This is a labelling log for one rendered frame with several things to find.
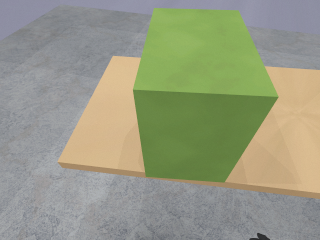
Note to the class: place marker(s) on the table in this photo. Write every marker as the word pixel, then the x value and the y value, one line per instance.
pixel 283 157

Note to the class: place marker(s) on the carton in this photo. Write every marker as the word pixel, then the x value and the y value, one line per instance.
pixel 201 93

